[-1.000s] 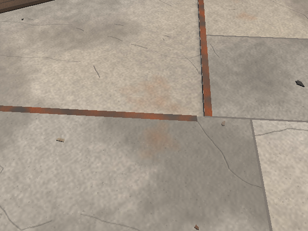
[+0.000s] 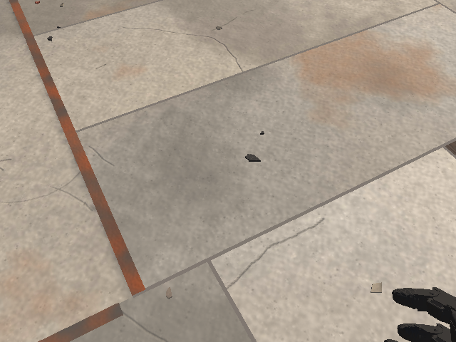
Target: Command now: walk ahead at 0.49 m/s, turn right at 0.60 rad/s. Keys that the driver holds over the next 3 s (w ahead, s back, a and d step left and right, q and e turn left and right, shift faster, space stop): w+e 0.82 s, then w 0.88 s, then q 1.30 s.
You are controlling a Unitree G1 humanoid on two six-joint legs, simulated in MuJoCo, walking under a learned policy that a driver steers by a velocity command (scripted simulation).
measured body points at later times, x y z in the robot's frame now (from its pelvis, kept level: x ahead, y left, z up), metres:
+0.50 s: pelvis +0.26 -0.06 +0.00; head +0.30 -0.08 +0.44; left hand +0.56 +0.10 -0.06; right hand +0.19 -0.35 -0.13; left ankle +0.12 +0.12 -0.71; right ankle +0.35 -0.18 -0.72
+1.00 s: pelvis +0.54 -0.15 +0.00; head +0.56 -0.16 +0.45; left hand +0.73 +0.08 -0.11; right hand +0.61 -0.48 -0.07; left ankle +0.70 -0.12 -0.72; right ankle +0.35 -0.18 -0.71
